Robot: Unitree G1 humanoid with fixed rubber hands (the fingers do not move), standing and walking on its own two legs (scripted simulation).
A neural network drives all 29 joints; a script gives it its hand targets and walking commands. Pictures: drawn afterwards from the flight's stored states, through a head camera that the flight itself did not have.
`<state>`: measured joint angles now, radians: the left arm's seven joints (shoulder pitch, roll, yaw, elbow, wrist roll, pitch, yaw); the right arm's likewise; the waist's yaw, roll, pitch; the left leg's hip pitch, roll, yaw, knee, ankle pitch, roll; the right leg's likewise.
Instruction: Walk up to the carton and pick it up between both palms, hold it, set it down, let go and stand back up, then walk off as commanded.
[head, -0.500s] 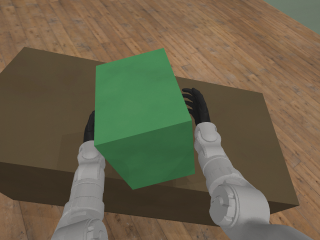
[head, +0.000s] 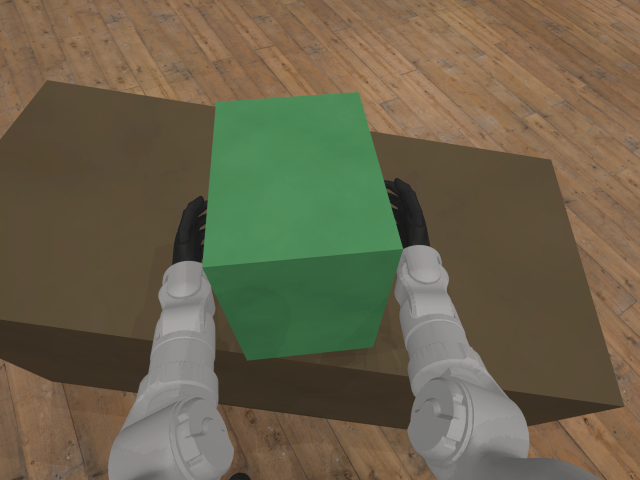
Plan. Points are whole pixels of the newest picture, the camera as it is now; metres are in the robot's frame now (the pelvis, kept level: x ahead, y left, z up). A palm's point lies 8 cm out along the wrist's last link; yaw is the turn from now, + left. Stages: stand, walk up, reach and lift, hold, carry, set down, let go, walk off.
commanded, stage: set down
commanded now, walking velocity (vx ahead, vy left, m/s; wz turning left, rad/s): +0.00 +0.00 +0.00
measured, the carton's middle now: (300, 233) +0.43 +0.06 -0.03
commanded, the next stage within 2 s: none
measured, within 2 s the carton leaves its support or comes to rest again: rests again in 1.04 s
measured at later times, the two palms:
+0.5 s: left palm (189, 262) +0.35 +0.21 -0.01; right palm (403, 257) +0.39 -0.08 +0.01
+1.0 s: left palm (203, 265) +0.35 +0.18 -0.01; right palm (420, 267) +0.38 -0.11 +0.01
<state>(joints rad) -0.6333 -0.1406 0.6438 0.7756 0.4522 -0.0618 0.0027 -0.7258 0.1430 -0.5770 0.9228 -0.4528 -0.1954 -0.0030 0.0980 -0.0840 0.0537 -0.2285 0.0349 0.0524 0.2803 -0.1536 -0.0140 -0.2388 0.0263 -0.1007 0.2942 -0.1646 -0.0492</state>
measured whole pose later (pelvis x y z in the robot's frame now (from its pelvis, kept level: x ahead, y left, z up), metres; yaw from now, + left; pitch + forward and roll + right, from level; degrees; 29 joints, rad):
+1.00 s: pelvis -0.02 +0.01 +0.00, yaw -1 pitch +11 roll +0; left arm -0.67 -0.13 0.66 0.98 0.43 -0.28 0.06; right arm -0.71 0.12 -0.66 0.99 -0.56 -0.36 0.00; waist 0.07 -0.02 -0.01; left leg -0.38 0.02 0.07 0.32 -0.13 0.00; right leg -0.39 0.01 -0.09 0.33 -0.13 -0.03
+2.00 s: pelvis -0.02 +0.02 -0.03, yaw +0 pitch +22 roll -2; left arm -0.81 0.10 0.22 1.34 -0.02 -0.42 0.15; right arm -0.90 -0.14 -0.06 1.46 0.12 -0.41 -0.07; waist 0.08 0.00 -0.22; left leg -0.74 0.04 0.05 0.62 -0.26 0.00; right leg -0.71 0.01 -0.11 0.56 -0.22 -0.04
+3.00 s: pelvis -0.05 +0.01 -0.03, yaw +2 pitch +11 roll +0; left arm -0.27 0.11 0.03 0.94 -0.11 -0.44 0.11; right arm -0.39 -0.16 0.10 1.14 0.27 -0.50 0.02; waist 0.03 -0.03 -0.13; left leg -0.60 0.03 0.01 0.66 -0.26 -0.02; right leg -0.57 0.00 -0.14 0.64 -0.26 -0.06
